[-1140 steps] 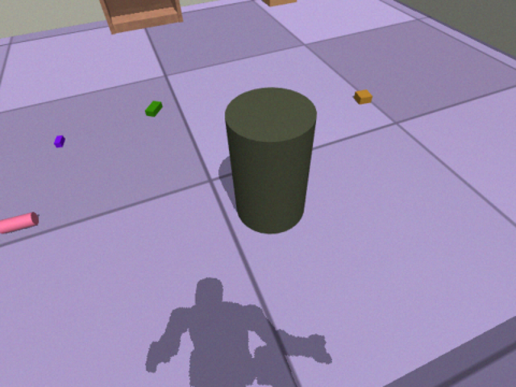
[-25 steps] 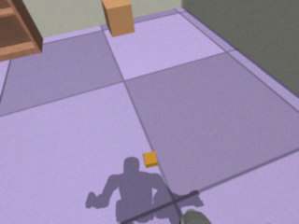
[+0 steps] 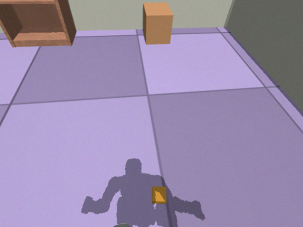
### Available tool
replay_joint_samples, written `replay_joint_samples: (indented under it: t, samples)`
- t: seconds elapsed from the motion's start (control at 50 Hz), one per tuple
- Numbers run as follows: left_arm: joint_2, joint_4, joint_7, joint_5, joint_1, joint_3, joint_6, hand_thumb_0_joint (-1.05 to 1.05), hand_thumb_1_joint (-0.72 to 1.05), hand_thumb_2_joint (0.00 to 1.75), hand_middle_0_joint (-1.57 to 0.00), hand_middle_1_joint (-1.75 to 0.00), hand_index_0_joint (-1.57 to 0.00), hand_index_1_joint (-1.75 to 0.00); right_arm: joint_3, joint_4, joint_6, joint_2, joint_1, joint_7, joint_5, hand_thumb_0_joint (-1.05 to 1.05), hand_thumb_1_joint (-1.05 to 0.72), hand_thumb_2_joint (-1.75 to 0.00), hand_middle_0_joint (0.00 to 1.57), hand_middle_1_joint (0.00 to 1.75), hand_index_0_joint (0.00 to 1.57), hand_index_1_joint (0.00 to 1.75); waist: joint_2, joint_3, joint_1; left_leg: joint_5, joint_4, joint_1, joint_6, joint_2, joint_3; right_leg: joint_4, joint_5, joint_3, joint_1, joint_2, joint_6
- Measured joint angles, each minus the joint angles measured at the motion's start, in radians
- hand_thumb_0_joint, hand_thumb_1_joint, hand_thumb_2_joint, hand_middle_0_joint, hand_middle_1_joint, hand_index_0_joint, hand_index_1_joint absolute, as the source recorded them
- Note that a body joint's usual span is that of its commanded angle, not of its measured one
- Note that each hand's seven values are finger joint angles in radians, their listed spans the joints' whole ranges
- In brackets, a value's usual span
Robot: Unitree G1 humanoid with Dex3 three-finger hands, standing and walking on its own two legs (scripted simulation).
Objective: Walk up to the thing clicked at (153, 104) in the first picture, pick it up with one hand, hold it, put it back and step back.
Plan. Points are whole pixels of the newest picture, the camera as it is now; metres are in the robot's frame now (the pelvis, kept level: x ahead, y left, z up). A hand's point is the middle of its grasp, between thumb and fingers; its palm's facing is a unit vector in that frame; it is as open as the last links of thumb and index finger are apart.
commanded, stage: walk up
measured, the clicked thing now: out of the picture +0.73 +1.37 -0.73
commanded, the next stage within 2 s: none
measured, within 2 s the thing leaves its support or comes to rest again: neither
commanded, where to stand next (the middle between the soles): +0.29 -0.02 m, yaw +59 degrees
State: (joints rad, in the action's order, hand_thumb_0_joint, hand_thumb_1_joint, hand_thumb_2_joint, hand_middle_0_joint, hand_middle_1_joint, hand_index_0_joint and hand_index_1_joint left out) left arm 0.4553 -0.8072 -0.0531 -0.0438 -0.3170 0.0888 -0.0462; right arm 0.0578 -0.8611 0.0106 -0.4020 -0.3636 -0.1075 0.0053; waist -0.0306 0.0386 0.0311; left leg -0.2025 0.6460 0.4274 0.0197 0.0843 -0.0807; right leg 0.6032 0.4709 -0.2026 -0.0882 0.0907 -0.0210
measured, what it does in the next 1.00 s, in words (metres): walks ahead, turning left: right foot, then left foot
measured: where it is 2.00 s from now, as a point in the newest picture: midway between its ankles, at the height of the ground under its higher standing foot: (161, 226)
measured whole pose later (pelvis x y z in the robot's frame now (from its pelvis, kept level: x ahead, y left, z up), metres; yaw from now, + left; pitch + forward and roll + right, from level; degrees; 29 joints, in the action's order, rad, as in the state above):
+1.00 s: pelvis +0.25 -0.08 -0.01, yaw +40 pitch -1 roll +1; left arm 0.43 -0.80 -0.04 -0.01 -0.26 0.04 0.01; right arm 0.07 -0.78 0.01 -0.43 -0.25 -0.02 0.02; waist -0.04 0.14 0.06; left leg -0.32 0.69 0.37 0.02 0.00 -0.04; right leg 0.77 0.37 -0.29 -0.35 0.19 0.01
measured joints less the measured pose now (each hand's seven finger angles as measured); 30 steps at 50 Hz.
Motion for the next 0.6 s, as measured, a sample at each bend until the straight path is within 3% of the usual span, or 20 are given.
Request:
replay_joint_samples:
  t: [0.04,0.08,0.14,0.24,0.32,0.44,0.48,0.5,0.54,0.6]
  samples:
    - [0.010,0.001,0.003,-0.002,0.031,0.011,0.017,0.01,0.90,0.89,-0.20,-0.30,-0.20,-0.30,0.006,0.008,-0.014,0.008,0.006,0.020,0.006,0.01,-0.90,-0.90,0.21,0.30,0.20,0.30,-0.074,0.014,-0.015,-0.052,0.070,-0.002,0.011,-0.057,-0.019,0.194,0.060,0.050,-0.052,0.061,0.027]
    - [-0.008,-0.005,0.005,0.005,0.072,0.005,0.038,0.01,0.91,0.89,-0.20,-0.30,-0.20,-0.30,0.007,0.031,-0.031,0.007,0.007,0.043,0.005,0.01,-0.90,-0.90,0.21,0.30,0.20,0.30,-0.084,0.033,-0.046,-0.095,0.111,-0.007,0.021,-0.079,0.000,0.413,0.056,0.140,-0.144,0.011,0.039]
    - [-0.030,0.013,-0.002,0.013,0.133,-0.029,0.038,0.01,0.91,0.89,-0.20,-0.30,-0.20,-0.30,-0.007,0.050,-0.048,0.021,-0.004,0.070,-0.004,0.01,-0.90,-0.90,0.20,0.30,0.20,0.30,-0.092,0.064,-0.072,-0.074,0.027,-0.072,0.022,-0.107,0.043,0.572,0.011,0.196,-0.289,-0.041,0.047]
    - [-0.057,0.073,-0.016,0.024,0.190,-0.054,0.044,0.01,0.91,0.89,-0.20,-0.30,-0.20,-0.30,-0.035,0.073,-0.079,0.041,-0.052,0.100,-0.016,0.01,-0.90,-0.90,0.21,0.30,0.20,0.30,-0.092,0.086,-0.078,-0.026,-0.137,-0.183,0.012,-0.137,0.122,0.476,-0.128,0.246,-0.447,-0.021,0.039]
    - [-0.042,0.086,-0.027,0.023,0.195,-0.042,0.065,0.01,0.91,0.89,-0.20,-0.30,-0.20,-0.30,-0.040,0.087,-0.088,0.051,-0.090,0.109,-0.007,0.01,-0.90,-0.89,0.21,0.30,0.21,0.30,-0.095,0.065,-0.065,-0.049,-0.172,-0.238,-0.005,-0.142,0.176,0.356,-0.197,0.276,-0.487,-0.009,0.032]
    - [-0.008,0.069,-0.026,0.028,0.195,-0.006,0.074,0.01,0.91,0.89,-0.20,-0.30,-0.20,-0.30,-0.024,0.115,-0.088,0.019,-0.102,0.125,0.022,0.01,-0.90,-0.89,0.21,0.30,0.21,0.30,-0.070,0.035,-0.058,-0.151,-0.092,-0.247,-0.047,-0.137,0.256,0.163,-0.235,0.266,-0.440,-0.017,0.040]
    - [-0.003,0.067,-0.021,0.034,0.193,-0.005,0.061,0.01,0.91,0.89,-0.20,-0.30,-0.20,-0.30,-0.017,0.125,-0.081,-0.006,-0.092,0.133,0.026,0.01,-0.90,-0.89,0.21,0.30,0.21,0.30,-0.050,0.033,-0.055,-0.208,-0.019,-0.225,-0.065,-0.136,0.285,0.050,-0.295,0.269,-0.378,-0.031,0.049]
    - [-0.015,0.062,-0.015,0.032,0.196,-0.003,0.051,0.01,0.91,0.89,-0.20,-0.30,-0.20,-0.30,-0.011,0.121,-0.074,-0.024,-0.072,0.139,0.022,0.01,-0.90,-0.89,0.21,0.30,0.21,0.30,-0.016,0.043,-0.046,-0.234,0.046,-0.200,-0.055,-0.122,0.299,0.051,-0.299,0.253,-0.372,-0.049,0.030]
    - [-0.037,0.061,-0.007,0.025,0.198,-0.017,0.042,0.01,0.91,0.89,-0.20,-0.30,-0.20,-0.30,0.000,0.103,-0.051,-0.043,-0.019,0.155,0.016,0.01,-0.90,-0.90,0.21,0.30,0.21,0.30,0.026,0.067,-0.049,-0.289,0.218,-0.116,-0.016,-0.119,0.273,0.089,-0.262,0.207,-0.371,-0.046,0.017]
    - [-0.068,0.056,-0.007,0.021,0.186,-0.039,0.050,0.01,0.91,0.89,-0.20,-0.30,-0.20,-0.30,0.001,0.084,-0.035,-0.061,0.019,0.155,0.018,0.01,-0.90,-0.90,0.20,0.30,0.20,0.30,0.034,0.079,-0.029,-0.289,0.411,-0.008,0.002,-0.131,0.143,0.071,-0.241,0.168,-0.326,-0.001,0.028]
